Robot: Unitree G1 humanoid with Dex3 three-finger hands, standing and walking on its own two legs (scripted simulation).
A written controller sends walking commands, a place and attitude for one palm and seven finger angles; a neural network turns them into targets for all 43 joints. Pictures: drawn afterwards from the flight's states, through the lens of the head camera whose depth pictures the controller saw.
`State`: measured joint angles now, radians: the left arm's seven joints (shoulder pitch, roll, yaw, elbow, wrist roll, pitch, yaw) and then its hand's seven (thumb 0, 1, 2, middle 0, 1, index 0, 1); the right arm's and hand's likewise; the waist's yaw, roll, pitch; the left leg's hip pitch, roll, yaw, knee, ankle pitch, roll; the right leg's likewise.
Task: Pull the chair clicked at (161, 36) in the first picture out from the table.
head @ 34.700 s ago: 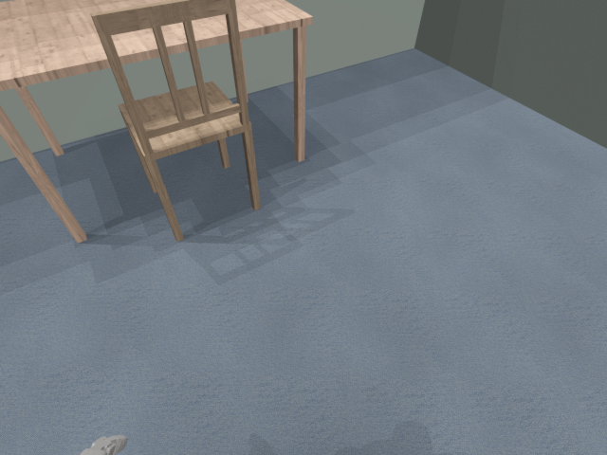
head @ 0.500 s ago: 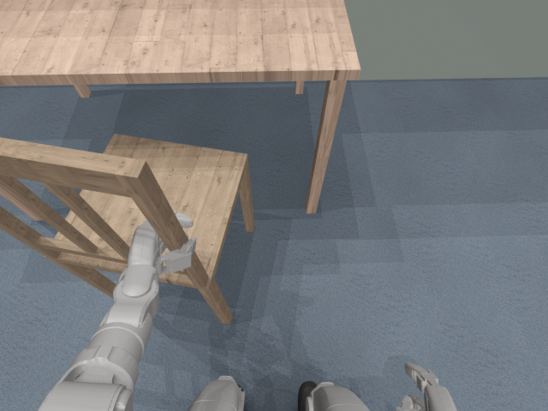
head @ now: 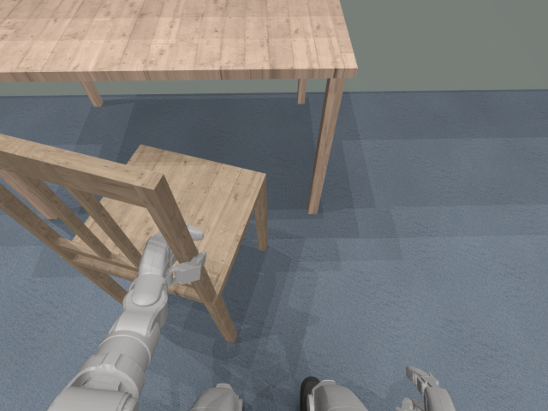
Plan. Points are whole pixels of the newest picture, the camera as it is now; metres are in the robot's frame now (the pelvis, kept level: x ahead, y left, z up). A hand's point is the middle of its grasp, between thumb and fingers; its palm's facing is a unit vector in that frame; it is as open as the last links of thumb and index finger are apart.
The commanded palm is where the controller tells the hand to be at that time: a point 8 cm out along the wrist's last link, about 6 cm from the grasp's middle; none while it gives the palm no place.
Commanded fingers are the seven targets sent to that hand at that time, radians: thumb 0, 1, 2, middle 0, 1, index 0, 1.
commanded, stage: step backward, pulling the chair out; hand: left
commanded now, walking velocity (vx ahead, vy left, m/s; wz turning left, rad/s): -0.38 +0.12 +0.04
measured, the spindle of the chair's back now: (70, 219) +0.43 +0.38 -0.06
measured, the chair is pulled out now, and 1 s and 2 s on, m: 0.26 0.38 0.53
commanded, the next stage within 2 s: stop walking, hand still on the chair in 1.60 s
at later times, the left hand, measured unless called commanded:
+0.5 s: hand (194, 292) +0.29 +0.14 -0.06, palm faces -0.01 -0.98 -0.18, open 6.1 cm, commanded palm +0.26 +0.19 -0.05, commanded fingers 0.00 0.90 0.90 -0.50 -1.45 -0.50 -1.45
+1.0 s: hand (190, 349) +0.21 +0.13 -0.05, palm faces -0.04 -0.98 -0.17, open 6.2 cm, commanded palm +0.18 +0.19 -0.05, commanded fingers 0.00 0.90 0.90 -0.50 -1.45 -0.50 -1.45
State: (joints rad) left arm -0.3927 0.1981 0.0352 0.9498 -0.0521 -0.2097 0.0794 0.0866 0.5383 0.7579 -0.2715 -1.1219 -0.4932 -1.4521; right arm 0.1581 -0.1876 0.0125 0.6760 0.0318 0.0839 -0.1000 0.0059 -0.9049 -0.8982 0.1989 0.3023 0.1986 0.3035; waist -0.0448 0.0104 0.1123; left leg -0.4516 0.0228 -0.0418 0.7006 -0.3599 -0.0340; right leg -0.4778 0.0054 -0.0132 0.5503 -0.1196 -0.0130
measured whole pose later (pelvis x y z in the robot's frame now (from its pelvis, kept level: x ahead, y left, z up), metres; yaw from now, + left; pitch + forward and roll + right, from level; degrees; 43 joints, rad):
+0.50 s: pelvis -0.06 +0.01 +0.01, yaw -1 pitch +4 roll -1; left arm -0.45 0.19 0.06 0.99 -0.05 -0.20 0.08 0.10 0.57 0.71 -0.25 -1.10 -0.49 -1.45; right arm 0.16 -0.23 0.00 0.71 0.03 0.09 -0.09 0.01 -0.91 -0.90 0.20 0.30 0.20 0.30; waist -0.07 0.04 0.13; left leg -0.46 0.00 -0.06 0.81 -0.44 -0.04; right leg -0.39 0.04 0.00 0.48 -0.17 -0.02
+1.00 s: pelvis -0.14 +0.02 +0.01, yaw -1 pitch +5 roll -1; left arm -0.44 0.15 0.02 1.00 -0.04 -0.19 0.07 0.12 0.57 0.71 -0.24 -1.11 -0.49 -1.45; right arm 0.16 -0.22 0.01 0.71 0.03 0.09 -0.10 0.01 -0.90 -0.90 0.20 0.30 0.20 0.30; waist -0.06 0.03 0.08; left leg -0.44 -0.01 -0.06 0.79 -0.44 -0.03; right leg -0.41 0.03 -0.02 0.46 -0.13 -0.03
